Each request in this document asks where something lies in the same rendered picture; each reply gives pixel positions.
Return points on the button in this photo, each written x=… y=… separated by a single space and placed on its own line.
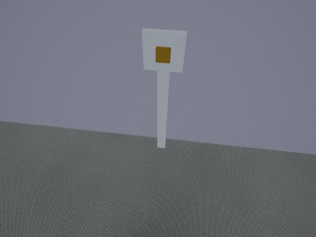
x=162 y=54

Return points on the panel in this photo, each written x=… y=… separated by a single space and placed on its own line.
x=163 y=38

